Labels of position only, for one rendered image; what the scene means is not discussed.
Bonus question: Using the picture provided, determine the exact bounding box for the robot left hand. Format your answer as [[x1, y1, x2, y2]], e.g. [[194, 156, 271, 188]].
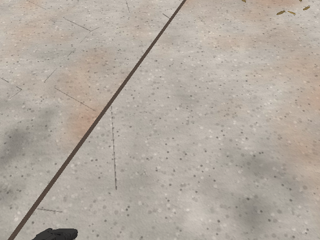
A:
[[32, 228, 78, 240]]

